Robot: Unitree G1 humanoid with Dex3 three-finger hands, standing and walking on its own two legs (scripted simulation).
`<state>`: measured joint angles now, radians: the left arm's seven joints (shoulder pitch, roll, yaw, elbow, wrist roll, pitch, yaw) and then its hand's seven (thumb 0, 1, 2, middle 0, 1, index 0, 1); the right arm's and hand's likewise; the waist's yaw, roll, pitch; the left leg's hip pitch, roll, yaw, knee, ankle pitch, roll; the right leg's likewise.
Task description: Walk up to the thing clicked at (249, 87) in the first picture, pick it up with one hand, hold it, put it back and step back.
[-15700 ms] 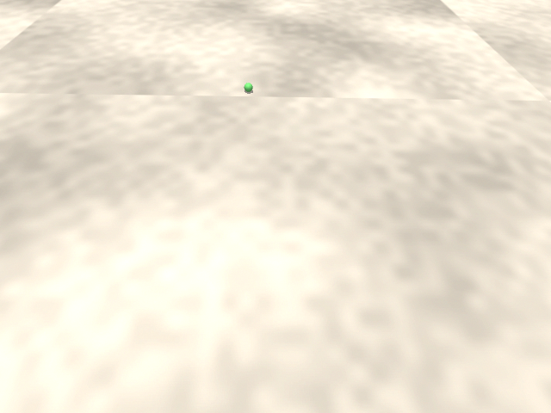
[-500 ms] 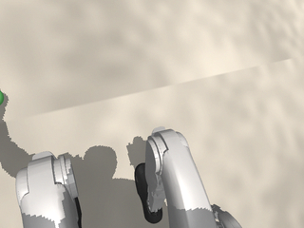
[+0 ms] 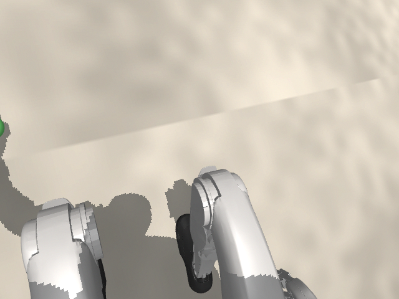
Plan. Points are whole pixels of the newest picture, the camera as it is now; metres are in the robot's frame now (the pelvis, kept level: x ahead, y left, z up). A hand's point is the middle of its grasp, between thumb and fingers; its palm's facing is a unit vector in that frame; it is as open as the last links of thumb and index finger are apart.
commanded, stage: rise first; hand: left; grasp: from above
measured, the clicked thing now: out of the picture +0.49 +0.33 -0.29
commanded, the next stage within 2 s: none
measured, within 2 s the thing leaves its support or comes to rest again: neither
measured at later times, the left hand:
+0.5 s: hand out of the picture +0.45 +0.36 -0.17, palm faces -0.45 -0.10 -0.89, open 13.5 cm
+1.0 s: hand out of the picture +0.45 +0.36 -0.17, palm faces -0.44 -0.10 -0.89, open 13.5 cm
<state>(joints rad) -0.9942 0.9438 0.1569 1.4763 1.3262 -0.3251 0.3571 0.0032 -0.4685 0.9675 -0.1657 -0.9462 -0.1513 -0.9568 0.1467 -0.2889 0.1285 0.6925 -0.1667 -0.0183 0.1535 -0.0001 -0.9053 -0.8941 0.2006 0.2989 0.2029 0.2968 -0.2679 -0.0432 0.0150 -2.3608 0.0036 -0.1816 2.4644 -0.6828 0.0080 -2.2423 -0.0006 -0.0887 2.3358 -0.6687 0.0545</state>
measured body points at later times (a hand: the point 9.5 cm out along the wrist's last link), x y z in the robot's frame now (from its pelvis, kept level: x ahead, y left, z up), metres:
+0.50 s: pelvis +0.00 +0.00 +0.00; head +0.25 +0.10 +0.36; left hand +0.47 +0.36 -0.12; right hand +0.06 -0.27 -0.08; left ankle +0.07 +0.12 -0.29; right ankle +0.11 -0.13 -0.28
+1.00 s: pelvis +0.00 +0.00 +0.00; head +0.25 +0.11 +0.36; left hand +0.47 +0.37 -0.12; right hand +0.06 -0.27 -0.08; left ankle +0.07 +0.12 -0.29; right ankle +0.11 -0.13 -0.28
